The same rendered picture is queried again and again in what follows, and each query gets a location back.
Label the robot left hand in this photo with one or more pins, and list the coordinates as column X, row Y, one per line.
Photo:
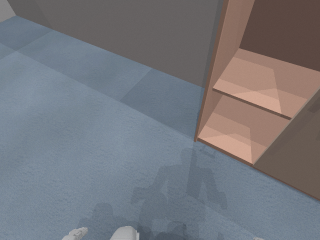
column 76, row 234

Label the robot left thigh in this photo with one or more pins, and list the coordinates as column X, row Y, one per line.
column 125, row 233

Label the wardrobe door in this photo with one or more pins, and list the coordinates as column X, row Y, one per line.
column 294, row 155

